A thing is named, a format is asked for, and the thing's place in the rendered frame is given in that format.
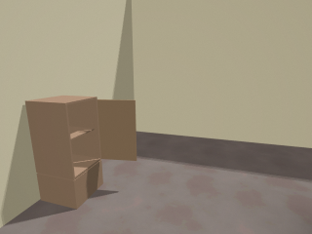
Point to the cupboard door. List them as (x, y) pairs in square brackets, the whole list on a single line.
[(117, 123)]

